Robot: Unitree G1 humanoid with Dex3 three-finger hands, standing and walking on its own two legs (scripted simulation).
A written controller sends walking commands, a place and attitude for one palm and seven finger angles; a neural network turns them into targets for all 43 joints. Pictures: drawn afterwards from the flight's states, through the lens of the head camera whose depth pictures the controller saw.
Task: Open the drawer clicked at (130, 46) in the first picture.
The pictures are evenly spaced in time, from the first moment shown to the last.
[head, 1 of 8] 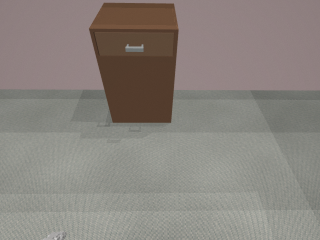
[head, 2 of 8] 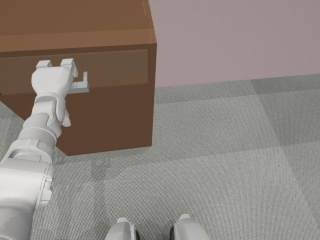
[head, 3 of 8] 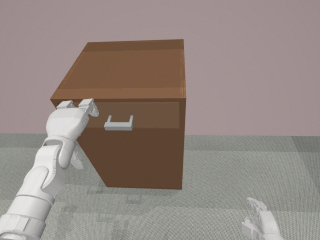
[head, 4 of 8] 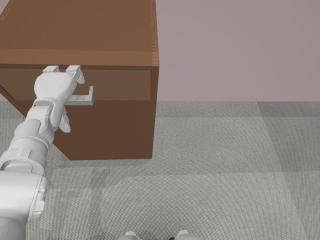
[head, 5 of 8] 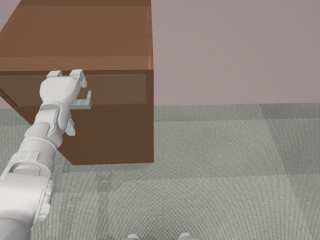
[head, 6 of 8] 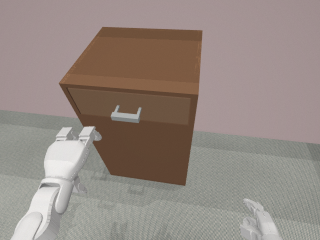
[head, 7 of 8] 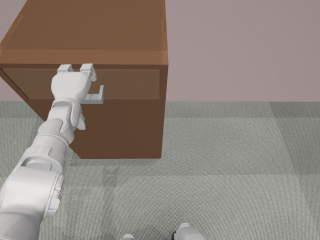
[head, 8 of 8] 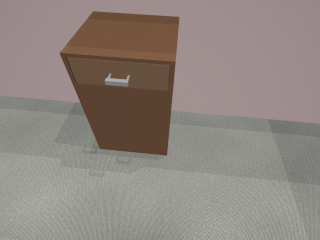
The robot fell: no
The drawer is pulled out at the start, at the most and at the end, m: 0.00 0.00 0.00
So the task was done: no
